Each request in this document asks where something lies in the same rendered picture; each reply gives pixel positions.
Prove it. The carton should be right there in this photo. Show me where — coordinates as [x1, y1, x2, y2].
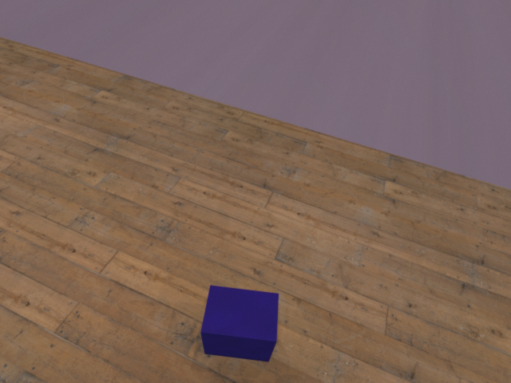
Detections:
[201, 285, 279, 362]

